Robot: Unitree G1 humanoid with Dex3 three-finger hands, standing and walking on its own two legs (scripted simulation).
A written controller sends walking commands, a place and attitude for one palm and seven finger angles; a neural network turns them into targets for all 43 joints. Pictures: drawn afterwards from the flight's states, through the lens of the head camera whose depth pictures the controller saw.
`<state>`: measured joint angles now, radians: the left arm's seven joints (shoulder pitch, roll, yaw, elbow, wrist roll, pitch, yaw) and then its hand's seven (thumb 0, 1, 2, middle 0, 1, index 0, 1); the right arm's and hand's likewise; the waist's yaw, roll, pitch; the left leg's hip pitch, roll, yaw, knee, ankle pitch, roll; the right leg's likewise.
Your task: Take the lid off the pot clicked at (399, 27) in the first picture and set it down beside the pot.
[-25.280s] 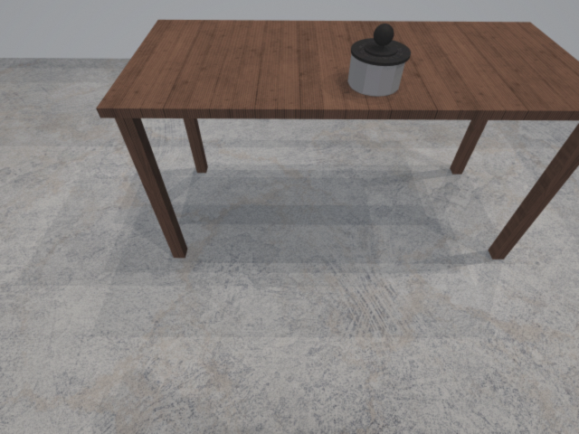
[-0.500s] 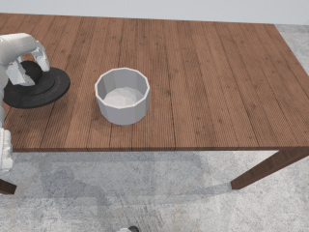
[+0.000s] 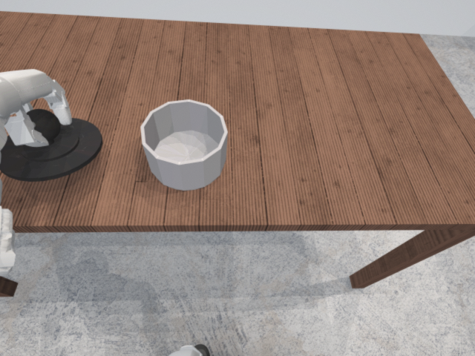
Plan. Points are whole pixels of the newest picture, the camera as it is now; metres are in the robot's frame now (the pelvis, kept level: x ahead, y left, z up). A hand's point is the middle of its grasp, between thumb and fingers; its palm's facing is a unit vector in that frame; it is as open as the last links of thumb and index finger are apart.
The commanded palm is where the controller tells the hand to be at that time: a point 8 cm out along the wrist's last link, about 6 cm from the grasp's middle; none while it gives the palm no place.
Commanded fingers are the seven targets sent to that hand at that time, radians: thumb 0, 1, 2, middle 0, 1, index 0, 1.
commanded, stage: lower the lid onto the table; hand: left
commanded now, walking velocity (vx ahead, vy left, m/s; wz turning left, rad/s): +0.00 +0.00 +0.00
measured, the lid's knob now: (41, 125) +0.48 +0.31 +0.08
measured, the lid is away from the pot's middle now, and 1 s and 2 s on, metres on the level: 0.23 0.25 0.26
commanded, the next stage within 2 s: open the fingers wide in 1.04 s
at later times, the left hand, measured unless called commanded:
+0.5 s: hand (35, 137) +0.46 +0.32 +0.08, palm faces -0.52 -0.14 -0.84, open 8.2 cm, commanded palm +0.51 +0.32 +0.15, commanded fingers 0.00 0.53 1.08 -0.80 -1.03 -0.84 -1.02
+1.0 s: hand (33, 144) +0.45 +0.32 +0.06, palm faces -0.51 -0.15 -0.85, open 8.2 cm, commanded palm +0.52 +0.32 +0.11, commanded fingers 0.00 0.53 1.08 -0.80 -1.03 -0.84 -1.02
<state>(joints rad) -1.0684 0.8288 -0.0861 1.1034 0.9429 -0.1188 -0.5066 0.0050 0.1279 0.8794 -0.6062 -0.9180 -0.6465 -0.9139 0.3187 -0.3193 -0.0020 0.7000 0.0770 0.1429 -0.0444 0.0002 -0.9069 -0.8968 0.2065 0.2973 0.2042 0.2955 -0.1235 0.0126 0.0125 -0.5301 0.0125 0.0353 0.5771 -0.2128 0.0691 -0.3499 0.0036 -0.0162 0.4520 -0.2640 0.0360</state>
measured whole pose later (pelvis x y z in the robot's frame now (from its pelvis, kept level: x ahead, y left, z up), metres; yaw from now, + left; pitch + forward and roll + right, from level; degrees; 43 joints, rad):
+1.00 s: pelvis -0.02 +0.02 -0.02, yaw -1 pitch +13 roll -5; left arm -1.10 0.84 -0.07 1.23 0.97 -0.19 -0.43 0.01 0.09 0.88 -0.64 -0.94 -0.68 -0.95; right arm 0.36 -0.31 0.02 0.69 0.08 0.13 -0.06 0.00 -0.91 -0.90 0.21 0.30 0.21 0.30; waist -0.15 0.02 -0.04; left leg -0.72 0.02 0.04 0.73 -0.26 0.10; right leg -0.53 0.01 -0.01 0.60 -0.31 0.03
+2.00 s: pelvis -0.02 +0.05 -0.02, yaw +1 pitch +11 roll -5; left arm -0.96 0.69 -0.09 1.08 0.97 -0.13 -0.31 0.00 0.06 0.72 -0.43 -0.87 -0.43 -0.87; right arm 0.34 -0.29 -0.01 0.67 0.06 0.16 -0.02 0.00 -0.91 -0.90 0.21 0.30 0.20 0.30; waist -0.11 0.03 -0.05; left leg -0.66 -0.03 0.04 0.69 -0.23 0.13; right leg -0.47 -0.01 0.03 0.57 -0.30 -0.02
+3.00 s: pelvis -0.02 +0.03 -0.01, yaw +2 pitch +9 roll -5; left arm -1.05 0.74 -0.11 1.05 0.96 -0.09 -0.43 0.00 -0.05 0.73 -0.40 -0.80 -0.39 -0.79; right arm 0.35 -0.30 -0.01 0.67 0.07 0.14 -0.03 0.00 -0.91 -0.90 0.21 0.30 0.20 0.30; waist -0.11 0.03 -0.03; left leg -0.57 -0.03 0.02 0.63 -0.21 0.11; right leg -0.38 0.00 0.03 0.50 -0.28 0.00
